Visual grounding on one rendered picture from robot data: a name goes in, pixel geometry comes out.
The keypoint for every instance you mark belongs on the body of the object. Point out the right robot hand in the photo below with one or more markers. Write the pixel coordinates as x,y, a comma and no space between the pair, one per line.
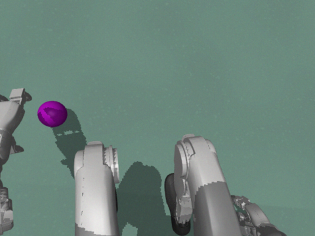
252,219

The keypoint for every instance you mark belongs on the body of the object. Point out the left robot hand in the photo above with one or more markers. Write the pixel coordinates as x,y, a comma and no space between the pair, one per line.
12,112

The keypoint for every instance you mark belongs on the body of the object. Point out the ball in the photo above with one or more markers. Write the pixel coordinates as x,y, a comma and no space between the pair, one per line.
52,113

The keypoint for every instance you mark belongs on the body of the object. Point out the left robot arm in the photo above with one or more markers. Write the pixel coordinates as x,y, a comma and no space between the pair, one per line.
6,212

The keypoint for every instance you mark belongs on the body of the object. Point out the right robot arm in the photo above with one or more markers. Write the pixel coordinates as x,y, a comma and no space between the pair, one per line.
268,229

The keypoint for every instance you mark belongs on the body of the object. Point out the right robot foot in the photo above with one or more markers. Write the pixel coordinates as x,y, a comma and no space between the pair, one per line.
170,194

